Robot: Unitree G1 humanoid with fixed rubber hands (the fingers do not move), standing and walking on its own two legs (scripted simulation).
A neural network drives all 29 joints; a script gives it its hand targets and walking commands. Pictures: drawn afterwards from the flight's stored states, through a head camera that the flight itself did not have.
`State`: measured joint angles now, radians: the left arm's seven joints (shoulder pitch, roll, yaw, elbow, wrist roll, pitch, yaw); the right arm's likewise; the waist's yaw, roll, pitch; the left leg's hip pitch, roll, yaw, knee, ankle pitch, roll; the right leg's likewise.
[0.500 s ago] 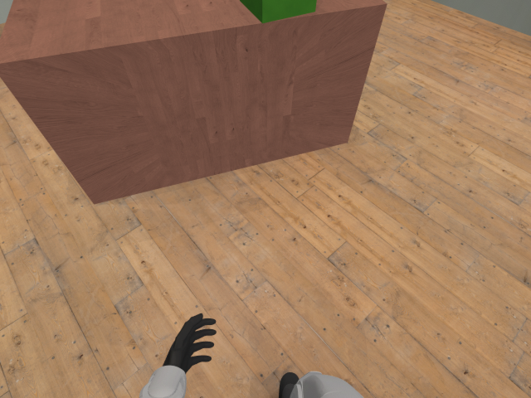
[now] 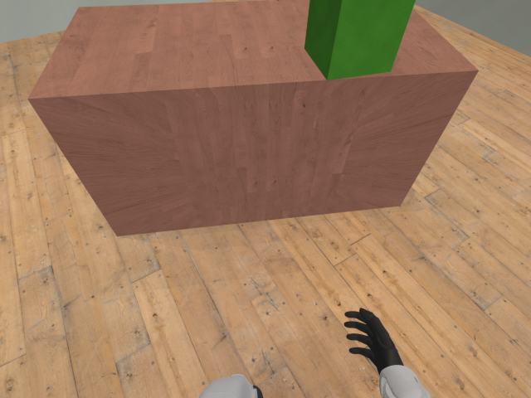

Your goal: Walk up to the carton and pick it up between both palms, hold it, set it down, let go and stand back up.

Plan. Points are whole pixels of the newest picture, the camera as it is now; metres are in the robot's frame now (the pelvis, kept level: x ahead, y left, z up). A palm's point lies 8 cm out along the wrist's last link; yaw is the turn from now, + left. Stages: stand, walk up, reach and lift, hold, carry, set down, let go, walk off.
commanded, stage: walk up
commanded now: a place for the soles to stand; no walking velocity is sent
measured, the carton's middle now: (354, 18) +1.08 -0.12 +0.08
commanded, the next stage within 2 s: none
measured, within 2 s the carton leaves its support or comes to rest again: neither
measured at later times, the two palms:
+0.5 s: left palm (235, 237) +0.40 +0.13 -0.08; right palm out of the picture +0.15 -0.25 -0.10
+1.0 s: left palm (216, 250) +0.38 +0.16 -0.11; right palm (401, 175) +0.61 -0.23 -0.07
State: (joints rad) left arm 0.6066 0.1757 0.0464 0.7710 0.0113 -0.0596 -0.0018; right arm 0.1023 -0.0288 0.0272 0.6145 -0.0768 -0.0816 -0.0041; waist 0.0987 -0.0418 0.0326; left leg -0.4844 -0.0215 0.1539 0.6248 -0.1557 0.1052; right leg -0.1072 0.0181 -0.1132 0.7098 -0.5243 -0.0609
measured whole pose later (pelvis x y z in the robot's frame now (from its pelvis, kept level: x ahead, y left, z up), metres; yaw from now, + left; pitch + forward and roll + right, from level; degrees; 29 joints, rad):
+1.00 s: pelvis +0.43 -0.07 +0.01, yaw -2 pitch +1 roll +0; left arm 0.57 0.19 0.05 0.71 0.03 -0.06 0.00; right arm 0.14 -0.05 0.03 0.64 -0.05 -0.05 -0.01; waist 0.11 -0.03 0.02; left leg -0.44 -0.02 0.13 0.55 -0.15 0.07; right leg -0.08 0.07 -0.14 0.52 -0.46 -0.09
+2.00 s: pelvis +0.56 -0.09 +0.02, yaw +2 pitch -1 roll -1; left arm 0.26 0.20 0.02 0.69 0.02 0.04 -0.01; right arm 0.31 -0.10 -0.02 0.69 -0.01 -0.02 -0.02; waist 0.01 -0.06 0.03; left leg -0.25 0.01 0.02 0.61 -0.34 0.02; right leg -0.36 -0.02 -0.12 0.55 -0.22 -0.02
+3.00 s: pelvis +0.57 -0.12 +0.02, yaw +7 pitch -2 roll +0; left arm 0.25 0.19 0.01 0.68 0.01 0.03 -0.02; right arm 0.28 -0.15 -0.01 0.72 -0.02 -0.01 -0.02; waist 0.00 -0.02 0.05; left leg -0.23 0.00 -0.08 0.57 -0.31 -0.02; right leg -0.31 -0.04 -0.21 0.52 -0.20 -0.06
